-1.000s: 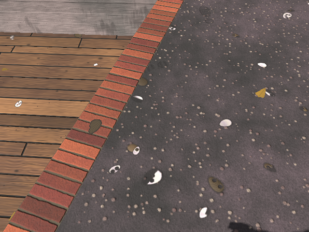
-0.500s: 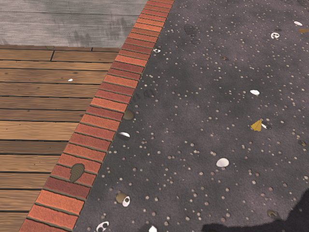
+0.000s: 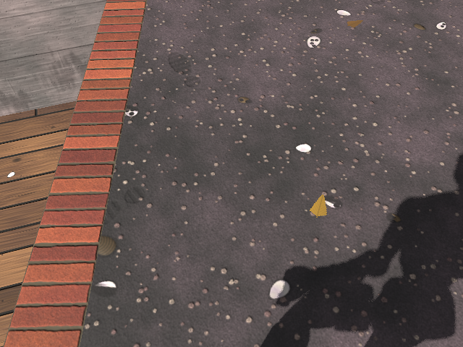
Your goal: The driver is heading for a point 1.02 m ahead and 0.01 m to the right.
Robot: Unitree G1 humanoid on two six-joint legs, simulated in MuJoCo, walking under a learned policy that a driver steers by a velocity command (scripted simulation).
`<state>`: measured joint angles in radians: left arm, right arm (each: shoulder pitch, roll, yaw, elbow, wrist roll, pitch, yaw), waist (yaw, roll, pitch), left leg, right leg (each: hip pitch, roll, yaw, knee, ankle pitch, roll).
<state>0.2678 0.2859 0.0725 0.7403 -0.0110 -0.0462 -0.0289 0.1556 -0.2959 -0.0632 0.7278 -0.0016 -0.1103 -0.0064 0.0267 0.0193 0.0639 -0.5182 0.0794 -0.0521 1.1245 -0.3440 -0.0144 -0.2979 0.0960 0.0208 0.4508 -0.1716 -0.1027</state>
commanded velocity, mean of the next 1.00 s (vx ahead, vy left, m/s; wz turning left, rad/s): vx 0.50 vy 0.00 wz -0.25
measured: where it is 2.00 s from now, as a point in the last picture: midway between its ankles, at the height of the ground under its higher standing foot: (270, 179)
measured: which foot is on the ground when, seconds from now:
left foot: up 0.00-0.28, down 0.30-0.80, up 0.82-1.00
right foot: down 0.00-0.32, up 0.34-0.78, down 0.80-1.00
